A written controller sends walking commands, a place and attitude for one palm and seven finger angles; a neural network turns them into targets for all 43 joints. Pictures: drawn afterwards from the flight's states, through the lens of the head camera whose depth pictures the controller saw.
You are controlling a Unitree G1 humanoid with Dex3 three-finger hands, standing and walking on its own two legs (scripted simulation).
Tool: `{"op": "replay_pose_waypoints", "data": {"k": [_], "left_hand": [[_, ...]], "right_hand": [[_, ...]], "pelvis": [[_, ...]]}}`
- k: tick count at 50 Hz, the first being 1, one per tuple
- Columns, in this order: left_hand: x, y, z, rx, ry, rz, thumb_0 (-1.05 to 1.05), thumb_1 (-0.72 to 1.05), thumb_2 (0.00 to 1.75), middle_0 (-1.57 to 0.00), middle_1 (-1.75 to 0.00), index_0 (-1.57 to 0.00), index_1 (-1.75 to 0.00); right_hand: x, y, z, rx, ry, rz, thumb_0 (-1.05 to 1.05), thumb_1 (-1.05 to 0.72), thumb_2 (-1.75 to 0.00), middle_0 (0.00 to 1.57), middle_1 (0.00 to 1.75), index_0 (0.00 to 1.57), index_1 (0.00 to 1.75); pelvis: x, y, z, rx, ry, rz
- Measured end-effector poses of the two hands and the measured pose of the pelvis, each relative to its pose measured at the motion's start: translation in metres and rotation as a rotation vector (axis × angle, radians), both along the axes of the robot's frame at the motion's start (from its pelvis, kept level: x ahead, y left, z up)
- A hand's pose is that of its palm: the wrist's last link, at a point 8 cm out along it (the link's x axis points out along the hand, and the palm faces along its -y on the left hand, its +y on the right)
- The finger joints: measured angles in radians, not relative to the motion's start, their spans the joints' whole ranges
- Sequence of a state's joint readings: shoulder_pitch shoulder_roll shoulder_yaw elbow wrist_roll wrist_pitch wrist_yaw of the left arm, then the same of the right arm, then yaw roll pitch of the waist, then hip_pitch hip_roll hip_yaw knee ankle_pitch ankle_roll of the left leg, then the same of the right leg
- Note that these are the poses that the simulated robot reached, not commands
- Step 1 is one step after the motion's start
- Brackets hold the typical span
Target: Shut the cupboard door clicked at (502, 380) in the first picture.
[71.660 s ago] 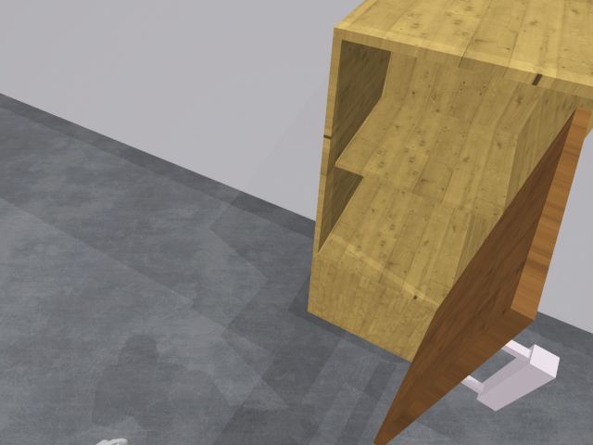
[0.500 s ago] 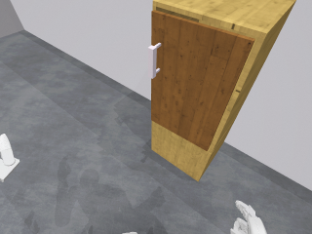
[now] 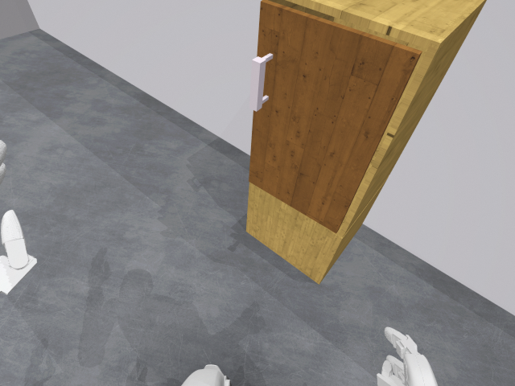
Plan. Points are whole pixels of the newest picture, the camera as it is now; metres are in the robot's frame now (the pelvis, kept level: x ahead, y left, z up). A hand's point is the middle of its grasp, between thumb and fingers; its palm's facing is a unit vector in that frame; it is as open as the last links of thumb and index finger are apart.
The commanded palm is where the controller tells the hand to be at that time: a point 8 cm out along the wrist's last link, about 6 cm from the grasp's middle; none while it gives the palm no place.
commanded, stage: step back with the hand held close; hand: left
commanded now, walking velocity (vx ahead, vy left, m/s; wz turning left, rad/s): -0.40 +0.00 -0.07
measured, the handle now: (262, 82) +0.79 +0.04 +0.06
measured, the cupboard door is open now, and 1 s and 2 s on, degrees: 2 2 2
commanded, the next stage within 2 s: stop stepping back and stand still in 0.24 s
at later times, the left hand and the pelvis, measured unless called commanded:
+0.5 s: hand (10, 324) +0.14 +0.24 +0.19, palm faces +0.27 -0.85 -0.45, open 7.4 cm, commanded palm +0.07 +0.30 +0.19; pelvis -0.09 +0.01 +0.00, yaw -4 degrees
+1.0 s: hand out of the picture +0.12 +0.29 +0.19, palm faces +0.35 -0.80 -0.48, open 7.4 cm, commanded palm +0.08 +0.33 +0.19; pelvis -0.08 +0.04 +0.01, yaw -5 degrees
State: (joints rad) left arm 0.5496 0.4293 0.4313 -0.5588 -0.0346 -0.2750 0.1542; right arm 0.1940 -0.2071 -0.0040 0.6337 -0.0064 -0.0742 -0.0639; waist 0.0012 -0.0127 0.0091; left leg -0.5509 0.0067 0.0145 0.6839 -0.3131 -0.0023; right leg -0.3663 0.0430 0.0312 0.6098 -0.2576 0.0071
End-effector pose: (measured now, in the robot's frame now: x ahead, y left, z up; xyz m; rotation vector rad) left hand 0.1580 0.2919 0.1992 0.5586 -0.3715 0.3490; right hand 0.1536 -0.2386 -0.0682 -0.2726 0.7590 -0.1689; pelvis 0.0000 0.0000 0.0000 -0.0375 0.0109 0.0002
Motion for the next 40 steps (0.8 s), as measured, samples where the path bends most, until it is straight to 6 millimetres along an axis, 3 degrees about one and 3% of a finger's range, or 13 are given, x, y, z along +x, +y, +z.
{"op": "replay_pose_waypoints", "data": {"k": [12, 19, 23, 27, 32, 36, 40], "left_hand": [[-0.024, 0.040, 0.007, 0.007, 0.007, 0.044, 0.01, 0.89, 0.89, -0.21, -0.30, -0.21, -0.30], [-0.038, 0.008, -0.001, -0.026, 0.012, -0.069, 0.01, 0.89, 0.89, -0.20, -0.30, -0.21, -0.30], [-0.044, -0.010, 0.001, -0.029, 0.027, -0.147, 0.01, 0.89, 0.89, -0.21, -0.30, -0.21, -0.30], [-0.062, -0.006, 0.005, 0.012, 0.051, -0.147, 0.01, 0.89, 0.89, -0.21, -0.30, -0.22, -0.30], [-0.064, 0.027, -0.003, -0.022, -0.011, -0.040, 0.01, 0.88, 0.89, -0.21, -0.30, -0.22, -0.30], [-0.049, 0.047, -0.017, -0.123, -0.013, 0.032, 0.01, 0.89, 0.89, -0.21, -0.30, -0.21, -0.30], [-0.047, 0.032, -0.009, -0.117, 0.030, -0.027, 0.01, 0.89, 0.89, -0.20, -0.30, -0.21, -0.30]], "right_hand": [[-0.031, 0.028, 0.013, 0.007, -0.023, -0.016, 0.02, -0.91, -0.90, 0.21, 0.30, 0.20, 0.30], [-0.054, 0.030, 0.007, 0.032, -0.043, 0.017, 0.01, -0.90, -0.90, 0.21, 0.30, 0.20, 0.30], [-0.085, 0.020, 0.004, 0.046, -0.042, -0.047, 0.01, -0.90, -0.90, 0.21, 0.30, 0.20, 0.30], [-0.122, 0.005, 0.004, 0.019, -0.027, -0.127, 0.01, -0.90, -0.90, 0.21, 0.30, 0.20, 0.30], [-0.158, -0.010, -0.011, -0.050, 0.053, -0.207, 0.01, -0.90, -0.90, 0.21, 0.30, 0.20, 0.30], [-0.171, -0.003, -0.012, -0.053, 0.085, -0.226, 0.02, -0.91, -0.90, 0.20, 0.30, 0.20, 0.30], [-0.169, 0.018, 0.000, 0.000, 0.042, -0.187, 0.02, -0.91, -0.90, 0.20, 0.30, 0.20, 0.30]], "pelvis": [[-0.031, 0.019, 0.010, -0.055, 0.033, -0.006], [-0.066, 0.011, 0.004, -0.010, 0.079, -0.097], [-0.087, 0.009, 0.004, -0.029, 0.029, -0.081], [-0.086, 0.011, 0.002, -0.013, -0.012, -0.086], [-0.072, 0.025, -0.005, -0.019, -0.043, -0.077], [-0.078, 0.034, -0.003, 0.002, -0.049, -0.082], [-0.091, 0.034, 0.009, 0.013, -0.028, -0.093]]}}
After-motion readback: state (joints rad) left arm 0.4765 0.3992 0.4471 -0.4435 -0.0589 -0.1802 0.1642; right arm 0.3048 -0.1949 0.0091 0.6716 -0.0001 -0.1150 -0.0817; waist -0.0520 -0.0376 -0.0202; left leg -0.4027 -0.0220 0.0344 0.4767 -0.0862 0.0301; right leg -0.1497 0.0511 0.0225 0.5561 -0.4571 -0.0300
